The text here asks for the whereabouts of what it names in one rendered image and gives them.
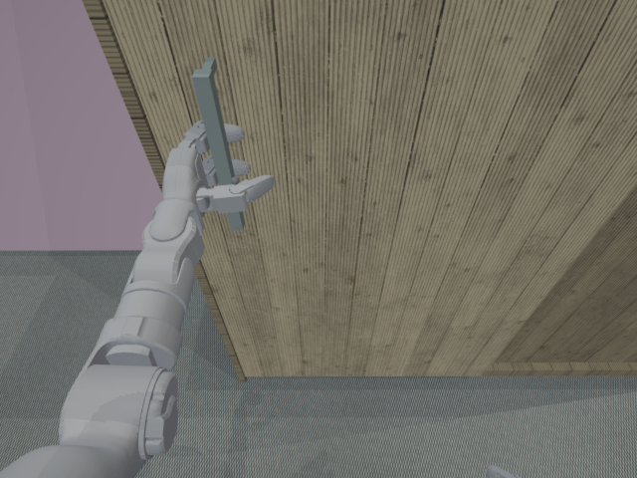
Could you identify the robot left forearm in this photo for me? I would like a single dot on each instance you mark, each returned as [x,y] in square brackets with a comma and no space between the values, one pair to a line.
[145,329]

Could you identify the handle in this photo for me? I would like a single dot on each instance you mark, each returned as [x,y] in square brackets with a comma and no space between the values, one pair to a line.
[206,93]

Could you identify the wardrobe door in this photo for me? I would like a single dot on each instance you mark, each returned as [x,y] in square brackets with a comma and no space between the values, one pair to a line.
[438,165]
[590,315]

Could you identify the left robot upper arm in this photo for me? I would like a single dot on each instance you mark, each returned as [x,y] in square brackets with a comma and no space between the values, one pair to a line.
[118,416]

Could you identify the left robot hand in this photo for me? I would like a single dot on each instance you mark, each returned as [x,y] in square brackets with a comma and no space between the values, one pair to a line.
[185,174]

